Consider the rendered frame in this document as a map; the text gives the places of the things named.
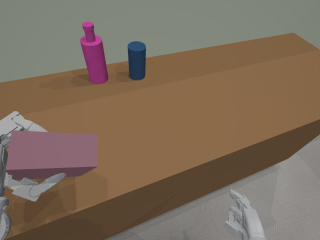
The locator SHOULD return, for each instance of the table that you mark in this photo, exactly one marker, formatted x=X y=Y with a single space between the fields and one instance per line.
x=200 y=120

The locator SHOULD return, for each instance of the robot left hand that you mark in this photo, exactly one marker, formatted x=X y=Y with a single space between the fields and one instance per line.
x=26 y=188

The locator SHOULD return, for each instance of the robot left forearm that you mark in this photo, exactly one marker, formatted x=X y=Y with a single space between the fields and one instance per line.
x=5 y=219

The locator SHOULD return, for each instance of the robot right hand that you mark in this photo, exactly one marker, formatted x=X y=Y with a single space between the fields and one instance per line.
x=248 y=222

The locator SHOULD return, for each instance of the sponge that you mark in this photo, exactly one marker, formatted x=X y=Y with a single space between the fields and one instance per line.
x=41 y=155

